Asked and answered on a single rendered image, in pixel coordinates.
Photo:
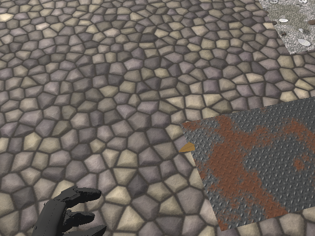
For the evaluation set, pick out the robot left hand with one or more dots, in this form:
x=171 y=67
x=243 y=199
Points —
x=55 y=219

